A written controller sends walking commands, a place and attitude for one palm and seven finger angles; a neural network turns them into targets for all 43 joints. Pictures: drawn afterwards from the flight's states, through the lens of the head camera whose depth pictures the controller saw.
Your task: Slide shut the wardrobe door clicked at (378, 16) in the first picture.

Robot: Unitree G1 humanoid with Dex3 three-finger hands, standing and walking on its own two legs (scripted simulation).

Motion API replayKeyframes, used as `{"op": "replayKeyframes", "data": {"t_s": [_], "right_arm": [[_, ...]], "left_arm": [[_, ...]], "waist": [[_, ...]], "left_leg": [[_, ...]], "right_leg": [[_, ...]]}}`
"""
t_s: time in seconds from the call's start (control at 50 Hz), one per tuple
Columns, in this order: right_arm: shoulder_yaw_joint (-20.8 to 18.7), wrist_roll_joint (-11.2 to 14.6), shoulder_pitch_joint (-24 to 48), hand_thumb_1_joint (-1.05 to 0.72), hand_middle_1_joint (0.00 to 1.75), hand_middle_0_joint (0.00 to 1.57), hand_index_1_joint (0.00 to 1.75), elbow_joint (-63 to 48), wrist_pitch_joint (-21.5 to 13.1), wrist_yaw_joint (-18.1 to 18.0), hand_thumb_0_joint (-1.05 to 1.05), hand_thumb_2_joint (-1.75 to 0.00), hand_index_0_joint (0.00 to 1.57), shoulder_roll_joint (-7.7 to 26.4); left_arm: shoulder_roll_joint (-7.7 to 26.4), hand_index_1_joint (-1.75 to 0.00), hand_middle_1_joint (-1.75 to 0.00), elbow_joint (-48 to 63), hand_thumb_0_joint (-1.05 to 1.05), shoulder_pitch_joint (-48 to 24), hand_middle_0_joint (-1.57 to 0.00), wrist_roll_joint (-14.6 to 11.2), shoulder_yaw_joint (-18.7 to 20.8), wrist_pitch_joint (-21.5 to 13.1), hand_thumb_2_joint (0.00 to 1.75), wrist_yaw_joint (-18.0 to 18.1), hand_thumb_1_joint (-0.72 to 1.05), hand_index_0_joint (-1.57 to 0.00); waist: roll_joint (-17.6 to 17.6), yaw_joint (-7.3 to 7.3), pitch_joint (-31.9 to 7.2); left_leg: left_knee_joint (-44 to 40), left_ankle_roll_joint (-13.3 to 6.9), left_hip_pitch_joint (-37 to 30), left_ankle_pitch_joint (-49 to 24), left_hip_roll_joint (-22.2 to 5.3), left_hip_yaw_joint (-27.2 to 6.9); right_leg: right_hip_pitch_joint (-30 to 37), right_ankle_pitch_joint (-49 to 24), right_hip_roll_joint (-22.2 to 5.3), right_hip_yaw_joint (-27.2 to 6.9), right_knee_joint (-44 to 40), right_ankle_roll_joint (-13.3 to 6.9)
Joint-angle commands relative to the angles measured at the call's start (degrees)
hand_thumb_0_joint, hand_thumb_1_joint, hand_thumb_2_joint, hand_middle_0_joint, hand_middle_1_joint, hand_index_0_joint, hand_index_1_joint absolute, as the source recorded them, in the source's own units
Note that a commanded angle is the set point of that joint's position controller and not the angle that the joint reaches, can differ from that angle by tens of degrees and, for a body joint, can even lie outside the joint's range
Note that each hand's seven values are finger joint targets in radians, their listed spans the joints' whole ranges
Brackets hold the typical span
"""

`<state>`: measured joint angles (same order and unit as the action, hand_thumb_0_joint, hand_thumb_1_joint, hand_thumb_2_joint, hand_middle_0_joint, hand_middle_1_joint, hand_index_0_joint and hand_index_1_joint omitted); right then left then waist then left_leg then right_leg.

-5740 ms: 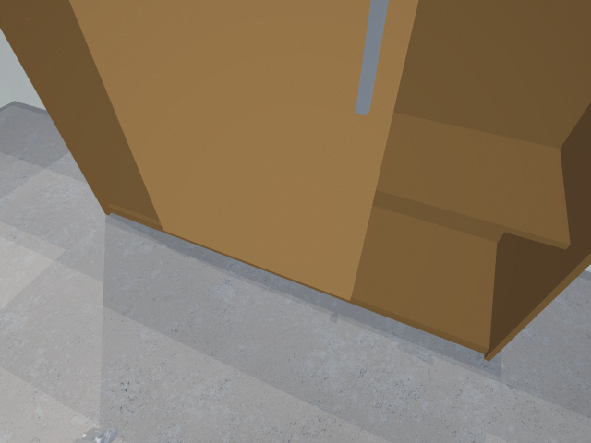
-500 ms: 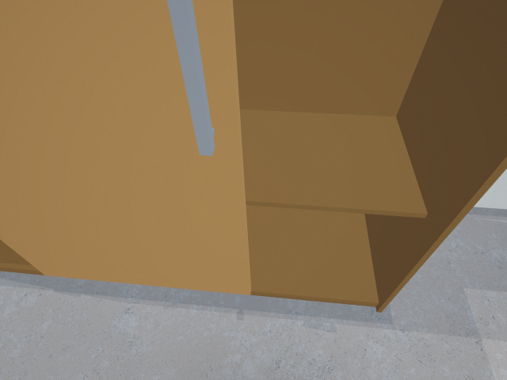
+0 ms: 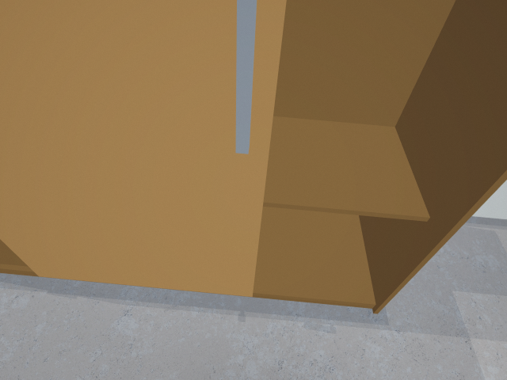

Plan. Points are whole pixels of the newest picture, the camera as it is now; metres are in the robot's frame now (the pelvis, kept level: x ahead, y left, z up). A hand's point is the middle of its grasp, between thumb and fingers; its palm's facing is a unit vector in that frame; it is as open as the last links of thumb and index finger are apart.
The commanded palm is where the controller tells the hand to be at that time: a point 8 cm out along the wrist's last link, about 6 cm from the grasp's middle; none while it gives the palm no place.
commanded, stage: look again from close up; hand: left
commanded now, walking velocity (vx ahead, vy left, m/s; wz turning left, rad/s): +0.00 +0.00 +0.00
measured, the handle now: (246, 64) +0.53 +0.05 +0.25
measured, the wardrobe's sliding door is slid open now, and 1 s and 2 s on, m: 0.50 0.50 0.50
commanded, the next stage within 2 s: shuffle to correct the standing spot in 0.42 s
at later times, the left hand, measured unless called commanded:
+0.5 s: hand out of the picture -0.05 +0.15 -0.18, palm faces +0.05 -0.98 -0.18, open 7.4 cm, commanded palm none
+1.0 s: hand out of the picture +0.01 +0.11 -0.18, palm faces +0.04 -0.98 -0.17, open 7.4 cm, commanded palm none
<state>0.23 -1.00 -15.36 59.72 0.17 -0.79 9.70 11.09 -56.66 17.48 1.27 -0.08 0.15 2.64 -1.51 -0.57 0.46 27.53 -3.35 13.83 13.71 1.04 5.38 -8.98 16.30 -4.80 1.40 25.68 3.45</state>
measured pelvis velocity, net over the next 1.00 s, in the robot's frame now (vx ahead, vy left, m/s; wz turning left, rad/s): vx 0.04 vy -0.04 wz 0.00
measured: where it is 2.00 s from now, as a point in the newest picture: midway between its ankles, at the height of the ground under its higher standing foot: outside the picture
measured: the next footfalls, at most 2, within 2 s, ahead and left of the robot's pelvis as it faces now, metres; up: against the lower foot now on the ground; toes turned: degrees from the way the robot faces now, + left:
none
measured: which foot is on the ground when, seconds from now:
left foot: down 0.00-1.00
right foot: down 0.00-1.00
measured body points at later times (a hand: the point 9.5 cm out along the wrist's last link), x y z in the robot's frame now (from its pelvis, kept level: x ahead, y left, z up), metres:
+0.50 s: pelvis +0.00 +0.00 +0.00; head +0.01 +0.00 +0.45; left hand -0.05 +0.20 -0.16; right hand -0.01 -0.22 -0.16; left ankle +0.01 +0.08 -0.74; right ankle -0.03 -0.16 -0.74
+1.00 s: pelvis +0.04 -0.04 +0.00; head +0.06 -0.04 +0.45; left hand +0.01 +0.16 -0.16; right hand +0.01 -0.25 -0.16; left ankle +0.01 +0.08 -0.74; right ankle -0.03 -0.16 -0.74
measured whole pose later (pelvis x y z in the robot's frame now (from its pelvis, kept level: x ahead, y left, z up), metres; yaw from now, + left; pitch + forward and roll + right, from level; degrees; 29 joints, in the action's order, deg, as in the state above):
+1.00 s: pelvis +0.04 -0.04 +0.00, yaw +0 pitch +1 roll -1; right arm 0.1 -0.2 -17.8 66.1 0.0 -2.3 7.1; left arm 5.7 -60.6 22.2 0.7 -0.2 -1.8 3.5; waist 0.3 -1.2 1.3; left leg 30.3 0.6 12.3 18.5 -2.9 3.5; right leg -6.2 20.2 -0.8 2.9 26.0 0.5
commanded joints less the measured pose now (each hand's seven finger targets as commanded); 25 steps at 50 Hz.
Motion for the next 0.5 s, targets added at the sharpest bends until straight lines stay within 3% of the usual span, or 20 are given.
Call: {"op": "replayKeyframes", "data": {"t_s": [0.0,0.08,0.24,0.48], "right_arm": [[-1.8,0.5,-2.1,-0.90,0.30,0.20,0.30,-1.4,-0.7,-0.4,0.00,-0.90,0.20,7.7],[-1.5,0.7,-3.4,-0.90,0.30,0.20,0.30,0.2,-0.6,-0.5,0.00,-0.90,0.20,7.0],[-1.5,0.9,-5.0,-0.90,0.30,0.20,0.30,2.3,-0.2,-0.6,0.00,-0.90,0.20,5.8],[-1.2,0.8,-5.6,-0.90,0.30,0.20,0.30,3.6,-0.3,-0.7,0.00,-0.90,0.20,3.8]], "left_arm": [[3.8,-0.30,-0.30,0.5,0.00,5.9,-0.20,0.0,0.7,-0.6,0.90,0.6,0.90,-0.20],[3.1,-0.30,-0.30,-0.9,0.00,7.7,-0.20,0.0,0.6,-0.7,0.90,0.8,0.90,-0.20],[1.5,-0.30,-0.30,-3.1,0.00,10.9,-0.20,0.1,0.6,-0.7,0.90,1.0,0.90,-0.20],[-0.2,-0.30,-0.30,-3.6,0.00,12.2,-0.20,0.0,0.6,-1.1,0.90,1.2,0.90,-0.20]], "waist": [[3.8,0.70,1.9],[3.2,0.64,2.5],[2.7,0.58,5.0],[1.3,0.50,5.2]], "left_leg": [[-9.5,0.2,-1.5,-0.8,-8.3,-9.9],[-8.8,0.0,-1.5,-2.1,-8.1,-9.2],[-9.7,-0.1,0.2,3.8,-8.0,-9.5],[-6.3,-0.1,-0.3,-1.2,-7.2,-7.7]], "right_leg": [[-3.1,-4.3,-1.4,-0.3,-2.8,-3.6],[-2.7,-5.1,-1.7,-0.3,-3.5,-3.7],[-3.7,-3.2,-1.6,0.1,-3.5,-3.9],[-4.7,-5.2,-1.8,-0.8,-3.8,-4.4]]}}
